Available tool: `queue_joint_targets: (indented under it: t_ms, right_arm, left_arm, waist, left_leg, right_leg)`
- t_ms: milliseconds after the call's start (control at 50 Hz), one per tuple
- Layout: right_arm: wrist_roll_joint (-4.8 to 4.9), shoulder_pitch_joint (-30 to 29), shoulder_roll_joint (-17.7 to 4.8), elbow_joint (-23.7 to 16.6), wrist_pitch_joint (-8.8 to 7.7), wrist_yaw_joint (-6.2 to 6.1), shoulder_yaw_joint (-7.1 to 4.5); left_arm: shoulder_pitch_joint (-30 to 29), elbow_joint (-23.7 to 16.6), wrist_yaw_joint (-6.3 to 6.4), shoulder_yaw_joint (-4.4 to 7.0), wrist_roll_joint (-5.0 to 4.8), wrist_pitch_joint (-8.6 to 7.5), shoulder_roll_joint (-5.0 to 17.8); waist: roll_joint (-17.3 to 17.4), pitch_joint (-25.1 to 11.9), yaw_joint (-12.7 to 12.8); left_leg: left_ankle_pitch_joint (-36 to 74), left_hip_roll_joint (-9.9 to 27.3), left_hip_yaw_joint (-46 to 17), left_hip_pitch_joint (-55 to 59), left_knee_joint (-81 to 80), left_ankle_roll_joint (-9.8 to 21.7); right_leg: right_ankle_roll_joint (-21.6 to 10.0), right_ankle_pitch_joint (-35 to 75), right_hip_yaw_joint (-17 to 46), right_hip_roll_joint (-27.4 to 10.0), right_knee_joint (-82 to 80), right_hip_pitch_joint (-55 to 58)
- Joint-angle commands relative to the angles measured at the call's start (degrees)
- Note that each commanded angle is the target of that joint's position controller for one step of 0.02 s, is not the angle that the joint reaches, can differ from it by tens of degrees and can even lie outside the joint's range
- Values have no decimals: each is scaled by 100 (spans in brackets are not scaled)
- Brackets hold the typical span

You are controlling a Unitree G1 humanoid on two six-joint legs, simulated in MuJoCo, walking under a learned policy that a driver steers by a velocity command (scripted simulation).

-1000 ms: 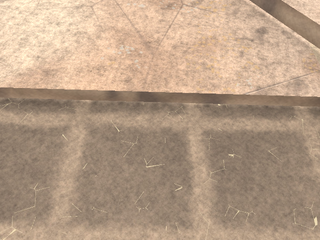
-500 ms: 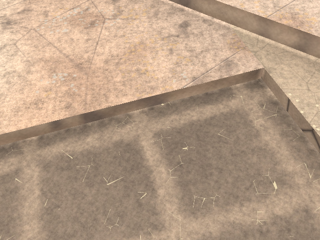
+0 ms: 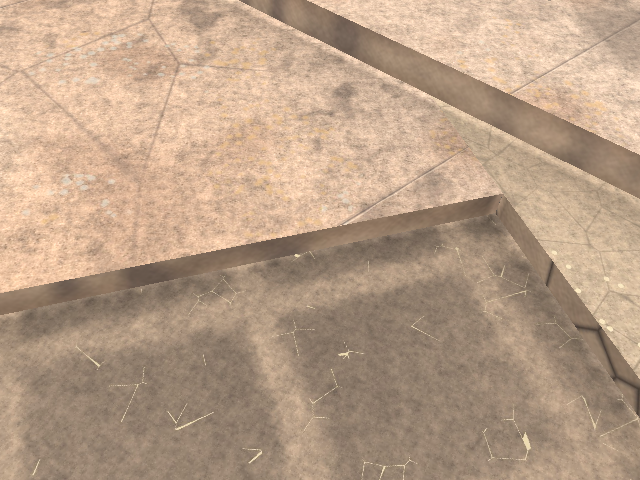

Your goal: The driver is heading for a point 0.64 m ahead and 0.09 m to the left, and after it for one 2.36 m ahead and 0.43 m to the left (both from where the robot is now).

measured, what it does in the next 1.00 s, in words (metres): walks ahead, turning left: right foot, then left foot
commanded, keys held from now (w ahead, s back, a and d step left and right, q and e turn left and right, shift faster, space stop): w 0.26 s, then w+q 0.12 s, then q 0.62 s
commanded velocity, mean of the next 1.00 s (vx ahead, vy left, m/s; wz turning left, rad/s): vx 0.29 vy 0.00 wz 0.30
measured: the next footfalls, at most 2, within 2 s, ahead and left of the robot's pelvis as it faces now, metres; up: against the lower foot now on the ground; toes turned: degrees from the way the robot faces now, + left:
right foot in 0.30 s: +0.33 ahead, -0.11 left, +0.00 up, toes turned -3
left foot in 0.80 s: +0.47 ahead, +0.07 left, +0.00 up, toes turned +18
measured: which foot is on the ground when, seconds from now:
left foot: down 0.00-0.32, up 0.34-0.78, down 0.80-1.00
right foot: up 0.00-0.28, down 0.30-0.80, up 0.82-1.00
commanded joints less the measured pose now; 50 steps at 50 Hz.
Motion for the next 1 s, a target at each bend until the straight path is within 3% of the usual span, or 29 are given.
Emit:
queue_joint_targets:
  t_ms: [20, 100, 200, 240, 260, 280, 300, 320, 340, 360, 380, 400, 420, 480, 540, 600, 700, 760, 780, 800, 820, 840, 860, 880, 900, 920, 940, 1000]
  right_arm:
    - [58, 330, -663, -96, -142, -8, -123]
    - [33, 575, -645, 55, -136, -30, -87]
    - [8, 697, -806, 220, -130, -87, -98]
    - [-5, 535, -898, 246, -119, -115, -111]
    - [-26, 467, -973, 262, -95, -124, -131]
    - [-3, 420, -973, 267, -56, -120, -126]
    - [43, 429, -845, 174, -49, -101, -78]
    - [268, 1100, -109, -3, -29, -38, 77]
    - [143, 922, -701, 106, -1, -88, -88]
    - [104, 398, -789, -33, 14, -83, -150]
    - [87, 174, -659, -63, -6, -48, -110]
    - [49, 125, -538, -14, 42, -34, -113]
    - [-44, 238, -482, 27, 132, -13, -116]
    - [-61, 325, -334, 31, 339, 14, -151]
    - [-72, -203, -304, -202, 419, 54, -149]
    - [-73, -805, -192, -444, 420, 126, -68]
    - [-139, -1214, -297, -721, 435, 170, -59]
    - [-162, -883, -471, -748, 396, 137, -144]
    - [-176, -490, -522, -671, 328, 100, -184]
    - [-206, -73, -997, -655, 241, 23, -315]
    - [-120, -204, -1748, -741, 295, -51, -518]
    - [159, 90, -1693, -747, 383, -43, -543]
    - [132, -301, -1445, -814, 457, -79, -491]
    - [94, -699, -1114, -862, 525, -115, -390]
    - [97, -953, -922, -911, 558, -142, -329]
    - [91, -1104, -814, -956, 566, -158, -299]
    - [49, -1121, -841, -972, 549, -139, -299]
    - [9, -997, -1117, -966, 482, -74, -382]
  left_arm:
    - [-502, -395, -31, 14, 23, -7, 208]
    - [-1396, -706, -33, -89, -14, 17, 63]
    - [-1883, -900, 1, -136, -67, -10, 111]
    - [-1485, -798, 70, -85, -67, -38, 226]
    - [-943, -626, 121, -25, -67, -65, 351]
    - [-58, -334, 180, 47, -46, -119, 473]
    - [854, -131, 255, 151, 86, -181, 779]
    - [1293, -106, 283, 303, 231, -186, 1394]
    - [1030, -140, 223, 271, 4, -127, 1152]
    - [373, -182, 220, 178, -76, -125, 834]
    - [-5, -219, 202, 85, -86, -176, 464]
    - [-161, -193, 222, 30, -85, -230, 286]
    - [-188, -125, 259, -11, -120, -274, 175]
    - [24, -29, 291, -12, -161, -429, 240]
    - [70, -31, 353, -14, -164, -400, 290]
    - [105, -20, 425, -36, -181, -302, 289]
    - [403, 70, 502, 41, -182, -143, 508]
    - [316, 15, 544, 121, -182, -10, 644]
    - [268, -15, 537, 146, -181, 50, 693]
    - [405, -121, 516, 164, -174, 77, 741]
    - [642, -448, 452, 54, -200, 136, 164]
    - [477, -455, 435, 30, -74, 237, 261]
    - [182, -512, 430, 40, -125, 267, 293]
    - [-122, -557, 441, 47, -141, 244, 321]
    - [-241, -597, 458, 77, -92, 241, 406]
    - [-109, -576, 457, 88, -20, 292, 430]
    - [9, -537, 450, 79, 3, 360, 370]
    - [29, -606, 442, 43, -79, 463, 244]
  waist:
    - [707, 480, -41]
    - [783, 636, -202]
    - [851, 745, -218]
    - [891, 537, 45]
    - [911, 219, 287]
    - [754, -261, 662]
    - [486, -863, 989]
    - [-916, -1796, 678]
    - [-421, -1792, 683]
    - [-143, -728, 392]
    - [52, -161, 274]
    - [22, 166, 133]
    - [-72, 315, -33]
    - [-57, 164, -260]
    - [-254, 218, -253]
    - [-327, 265, -122]
    - [-290, 117, 81]
    - [-267, -54, -49]
    - [-12, -266, -282]
    - [700, -679, -505]
    - [1813, -995, -87]
    - [1082, -1572, -370]
    - [727, -909, -275]
    - [443, -233, -156]
    - [432, 9, -27]
    - [553, -22, 87]
    - [555, -168, 123]
    - [553, -413, 125]
  left_leg:
    - [1284, 1355, -1091, 581, -841, 645]
    - [2333, 1205, -675, 474, -774, 650]
    - [3148, 1436, -551, 749, -623, 620]
    - [4542, 1513, -438, 942, -50, 509]
    - [5261, 1487, -375, 1024, 624, 434]
    - [5291, 1323, -287, 754, 1698, 345]
    - [3734, 1109, -227, -331, 3127, 294]
    - [-225, 174, 108, -2378, 5423, 36]
    - [-1580, 14, -587, -2806, 6087, 165]
    - [-1033, 359, -680, -3022, 6077, 216]
    - [-620, 586, -631, -2899, 5736, 226]
    - [-471, 696, -600, -2669, 5482, 196]
    - [-459, 750, -558, -2372, 5325, 118]
    - [-425, 633, -381, -2229, 5215, -34]
    - [206, 649, -160, -2660, 4628, -130]
    - [847, 581, 146, -2493, 3406, -150]
    - [622, 380, 447, -2235, 2460, 36]
    - [-100, 141, 490, -1815, 2007, 316]
    - [310, 42, 446, -1298, 1472, 448]
    - [2340, 684, -540, -335, 1076, 744]
    - [5517, 2372, -2826, 827, 1233, 1861]
    - [4521, 2537, -3317, 790, 839, 2270]
    - [3217, 2357, -2908, 253, 606, 2134]
    - [2391, 1995, -2498, -386, 327, 1802]
    - [2003, 1650, -2210, -685, 204, 1484]
    - [1970, 1396, -1954, -885, 180, 1320]
    - [2151, 1276, -1821, -943, 220, 1242]
    - [1958, 1122, -1830, -872, 240, 1118]
  right_leg:
    - [211, 462, -129, -243, 104, -1419]
    - [329, 859, -379, -177, -946, -1273]
    - [18, 956, -517, 41, -2206, -507]
    - [-210, 644, -558, 263, -2425, 176]
    - [-330, 453, -576, 439, -2528, 790]
    - [-464, 636, -590, 545, -2903, 1921]
    - [-662, 280, 179, -230, -2944, 3442]
    - [-1292, -556, 2968, -2164, -3268, 5153]
    - [-1324, -817, 4023, -2322, -4008, 4650]
    - [-1097, -1033, 2971, -2057, -4156, 3688]
    - [-918, -661, 2222, -1804, -4448, 2860]
    - [-717, 173, 1581, -1569, -4572, 2349]
    - [-591, 1217, 1007, -1384, -4596, 1944]
    - [-594, 3883, 35, -1303, -4323, 1855]
    - [-554, 4260, -597, -1145, -4279, 1959]
    - [-504, 4217, -1070, -978, -4137, 2003]
    - [-536, 4444, -1165, -1300, -3482, 2689]
    - [-453, 4786, -1140, -1412, -2401, 2887]
    - [-288, 4456, -1250, -1290, -1520, 2752]
    - [55, 2853, -1334, -939, -79, 2010]
    - [393, -2496, -1268, 338, 1781, 98]
    - [437, -2665, 38, 312, 2182, -103]
    - [458, -2230, 178, 115, 2209, -390]
    - [465, -1721, 203, -28, 1776, -495]
    - [483, -1375, 216, -112, 1339, -417]
    - [510, -1163, 203, -111, 1091, -168]
    - [526, -1058, 162, -18, 1016, 13]
    - [597, -995, 198, 59, 503, 110]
